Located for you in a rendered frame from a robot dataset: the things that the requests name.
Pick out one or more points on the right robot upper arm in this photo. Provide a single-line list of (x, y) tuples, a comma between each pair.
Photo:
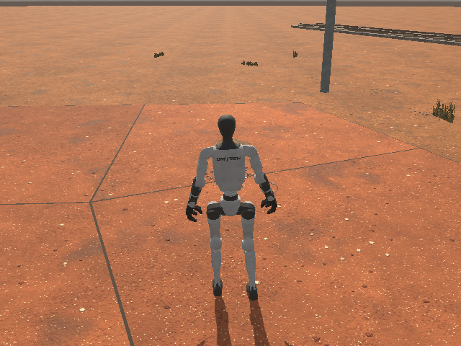
[(250, 151)]

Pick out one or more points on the left robot upper arm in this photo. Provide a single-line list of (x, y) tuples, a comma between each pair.
[(205, 154)]

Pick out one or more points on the left robot forearm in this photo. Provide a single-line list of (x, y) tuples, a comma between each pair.
[(194, 195)]

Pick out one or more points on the left robot hand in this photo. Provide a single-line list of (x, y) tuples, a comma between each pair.
[(190, 211)]

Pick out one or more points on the right robot hand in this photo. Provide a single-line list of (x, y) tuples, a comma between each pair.
[(267, 203)]

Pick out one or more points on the humanoid robot head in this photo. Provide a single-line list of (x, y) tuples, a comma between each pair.
[(227, 125)]

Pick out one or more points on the right robot forearm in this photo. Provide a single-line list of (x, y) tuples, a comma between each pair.
[(266, 189)]

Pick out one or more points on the right robot thigh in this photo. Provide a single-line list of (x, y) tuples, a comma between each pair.
[(247, 220)]

